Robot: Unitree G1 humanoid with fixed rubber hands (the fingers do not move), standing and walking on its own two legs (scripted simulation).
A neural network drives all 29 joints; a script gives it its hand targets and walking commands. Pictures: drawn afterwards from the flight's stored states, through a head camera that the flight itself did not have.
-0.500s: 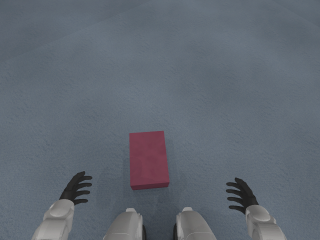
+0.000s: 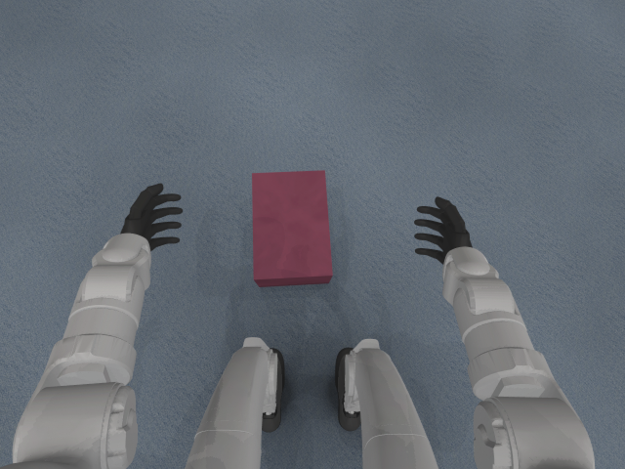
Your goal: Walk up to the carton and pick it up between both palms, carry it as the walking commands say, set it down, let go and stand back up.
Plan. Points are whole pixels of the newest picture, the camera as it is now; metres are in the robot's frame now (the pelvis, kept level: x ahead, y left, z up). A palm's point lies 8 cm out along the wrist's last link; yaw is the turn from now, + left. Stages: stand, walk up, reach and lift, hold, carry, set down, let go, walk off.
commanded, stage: reach and lift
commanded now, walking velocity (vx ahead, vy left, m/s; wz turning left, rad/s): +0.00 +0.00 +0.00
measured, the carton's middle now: (291, 230) +0.54 +0.06 -0.62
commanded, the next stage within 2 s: none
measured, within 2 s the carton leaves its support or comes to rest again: neither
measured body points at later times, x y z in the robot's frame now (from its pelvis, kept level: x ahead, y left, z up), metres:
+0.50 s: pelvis +0.02 +0.00 -0.02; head +0.30 +0.02 +0.33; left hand +0.49 +0.26 -0.13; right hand +0.51 -0.14 -0.13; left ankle +0.08 +0.10 -0.65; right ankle +0.08 -0.12 -0.65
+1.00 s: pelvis +0.01 +0.00 -0.10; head +0.32 +0.02 +0.23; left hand +0.49 +0.26 -0.23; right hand +0.53 -0.14 -0.23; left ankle +0.08 +0.10 -0.65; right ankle +0.08 -0.12 -0.65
